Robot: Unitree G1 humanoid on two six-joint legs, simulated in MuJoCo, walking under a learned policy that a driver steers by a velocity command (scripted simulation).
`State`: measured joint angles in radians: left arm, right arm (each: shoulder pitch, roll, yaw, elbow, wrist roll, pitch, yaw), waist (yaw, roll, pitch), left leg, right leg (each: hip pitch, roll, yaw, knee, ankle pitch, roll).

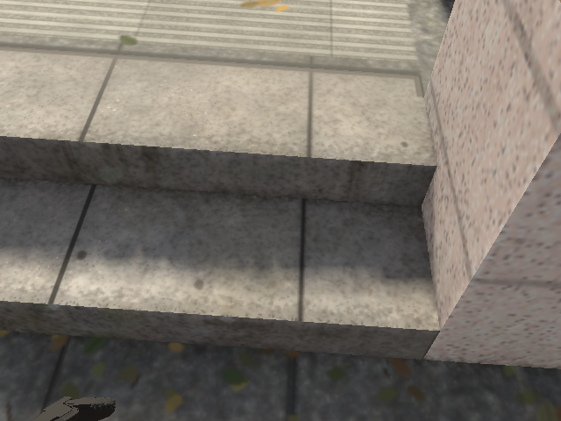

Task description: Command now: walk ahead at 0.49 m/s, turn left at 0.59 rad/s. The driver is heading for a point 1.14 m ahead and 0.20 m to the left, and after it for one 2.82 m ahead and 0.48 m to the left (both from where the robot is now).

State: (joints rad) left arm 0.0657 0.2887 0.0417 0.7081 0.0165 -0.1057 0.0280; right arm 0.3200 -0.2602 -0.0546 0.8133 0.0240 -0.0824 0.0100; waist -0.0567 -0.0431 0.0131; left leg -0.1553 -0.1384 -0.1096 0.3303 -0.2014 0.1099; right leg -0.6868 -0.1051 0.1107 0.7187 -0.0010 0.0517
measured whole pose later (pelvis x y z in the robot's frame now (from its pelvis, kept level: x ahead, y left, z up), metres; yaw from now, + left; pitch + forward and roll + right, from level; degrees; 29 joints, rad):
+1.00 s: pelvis +0.47 +0.13 +0.00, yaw +30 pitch +3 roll -1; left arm 0.19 0.24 0.01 0.68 -0.03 -0.05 0.01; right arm 0.41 -0.23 -0.02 0.82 0.00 -0.04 0.02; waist -0.02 -0.03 -0.04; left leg -0.18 -0.09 -0.06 0.41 -0.27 0.09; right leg -1.05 -0.07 -0.01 2.02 -0.48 0.02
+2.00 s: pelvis +1.05 +0.38 +0.16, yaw +0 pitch +4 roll +0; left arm 0.61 0.15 0.03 0.95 -0.02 -0.02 0.02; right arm -0.09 -0.11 0.10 0.41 -0.05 -0.14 0.00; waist 0.06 0.00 0.03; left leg -1.00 0.06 0.07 1.33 -0.41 0.04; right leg 0.02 0.06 0.37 0.82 -0.38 -0.01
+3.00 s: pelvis +1.21 +0.43 +0.31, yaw -10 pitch -1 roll +0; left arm 0.20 0.21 0.03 0.71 0.01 0.01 0.00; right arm 0.18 -0.21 -0.01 0.81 -0.01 0.00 0.02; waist -0.02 -0.02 0.00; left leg -0.16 0.03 0.26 0.46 -0.29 0.05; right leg -0.21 -0.06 -0.02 0.48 -0.25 0.04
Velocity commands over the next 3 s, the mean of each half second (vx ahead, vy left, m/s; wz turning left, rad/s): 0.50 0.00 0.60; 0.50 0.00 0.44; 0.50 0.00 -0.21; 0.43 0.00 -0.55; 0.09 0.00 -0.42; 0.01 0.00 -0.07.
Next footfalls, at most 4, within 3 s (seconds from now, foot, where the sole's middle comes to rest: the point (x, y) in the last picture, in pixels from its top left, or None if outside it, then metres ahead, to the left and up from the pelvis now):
0.16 right None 0.28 -0.14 -0.78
0.68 left None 0.43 0.19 -0.78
1.24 right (191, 262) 0.81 0.18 -0.63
1.96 left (70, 98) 1.24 0.51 -0.47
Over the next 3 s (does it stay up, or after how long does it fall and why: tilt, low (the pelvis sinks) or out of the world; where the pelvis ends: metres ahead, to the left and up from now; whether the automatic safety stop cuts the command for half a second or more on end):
stays up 1.21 0.43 0.31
